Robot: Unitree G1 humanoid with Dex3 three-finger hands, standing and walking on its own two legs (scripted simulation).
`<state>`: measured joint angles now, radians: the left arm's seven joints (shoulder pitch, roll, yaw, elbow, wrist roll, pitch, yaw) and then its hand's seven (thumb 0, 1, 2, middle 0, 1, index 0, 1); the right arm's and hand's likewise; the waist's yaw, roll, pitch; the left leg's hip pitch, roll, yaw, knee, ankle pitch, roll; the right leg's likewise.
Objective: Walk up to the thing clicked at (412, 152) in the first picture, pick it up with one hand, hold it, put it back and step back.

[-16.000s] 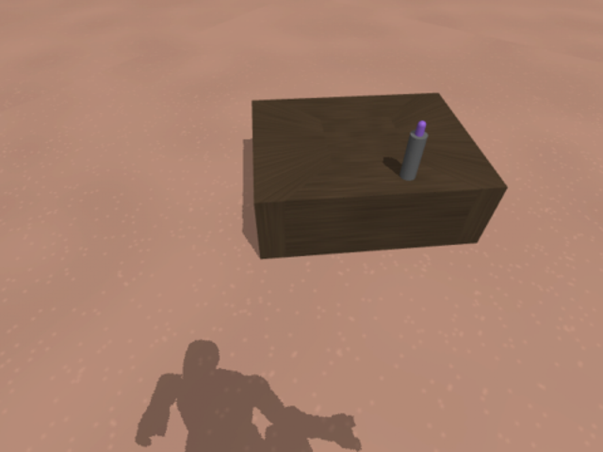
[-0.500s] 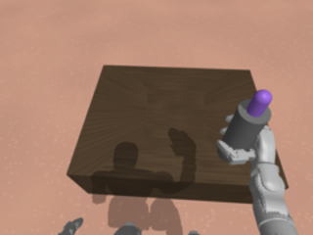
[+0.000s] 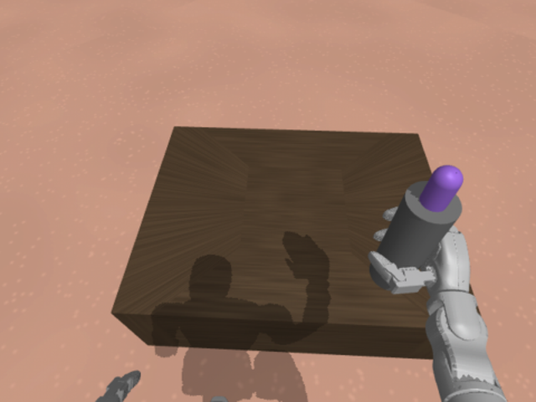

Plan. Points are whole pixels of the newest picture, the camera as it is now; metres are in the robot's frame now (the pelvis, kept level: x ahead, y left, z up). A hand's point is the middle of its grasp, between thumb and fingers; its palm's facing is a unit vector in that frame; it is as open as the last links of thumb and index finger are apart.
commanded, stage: hold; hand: right
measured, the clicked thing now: (413, 232) +0.34 -0.17 +0.10
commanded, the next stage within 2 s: none
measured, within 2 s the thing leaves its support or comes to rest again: neither
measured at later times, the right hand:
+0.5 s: hand (407, 250) +0.34 -0.17 +0.06, palm faces +0.08 +1.00 -0.02, open 8.6 cm
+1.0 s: hand (408, 255) +0.33 -0.17 +0.06, palm faces +0.08 +1.00 -0.02, open 8.6 cm
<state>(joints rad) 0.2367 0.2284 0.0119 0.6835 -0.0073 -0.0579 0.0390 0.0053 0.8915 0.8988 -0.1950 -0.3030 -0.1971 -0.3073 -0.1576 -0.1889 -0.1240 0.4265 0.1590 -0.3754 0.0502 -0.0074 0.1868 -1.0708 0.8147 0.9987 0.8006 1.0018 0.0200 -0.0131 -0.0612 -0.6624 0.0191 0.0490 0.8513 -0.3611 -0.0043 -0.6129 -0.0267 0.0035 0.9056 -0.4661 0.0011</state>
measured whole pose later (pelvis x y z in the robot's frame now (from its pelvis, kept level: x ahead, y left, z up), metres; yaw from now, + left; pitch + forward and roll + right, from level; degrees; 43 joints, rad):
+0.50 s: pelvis +0.01 +0.00 +0.01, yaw +0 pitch +8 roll +1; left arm 0.23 0.22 0.00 0.69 -0.01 -0.05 0.04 0.01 0.89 0.90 -0.20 -0.31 -0.20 -0.31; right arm -0.12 -0.19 -0.12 0.40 0.17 -0.35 0.06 -0.01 0.19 -1.07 0.81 1.00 0.80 1.00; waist 0.01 -0.01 -0.06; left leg -0.59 0.02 0.05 0.79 -0.35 -0.01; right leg -0.54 -0.02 0.00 0.85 -0.45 0.00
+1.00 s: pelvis +0.00 +0.00 +0.01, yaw +0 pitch +7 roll +1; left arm 0.23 0.22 0.00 0.69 -0.01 -0.06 0.05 0.01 0.89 0.90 -0.20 -0.31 -0.20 -0.31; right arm -0.10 -0.19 -0.12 0.38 0.17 -0.36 0.06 -0.01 0.19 -1.07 0.81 1.00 0.80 1.01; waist 0.01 -0.01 -0.05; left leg -0.57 0.02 0.05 0.79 -0.34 -0.01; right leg -0.52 -0.02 0.00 0.84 -0.44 0.00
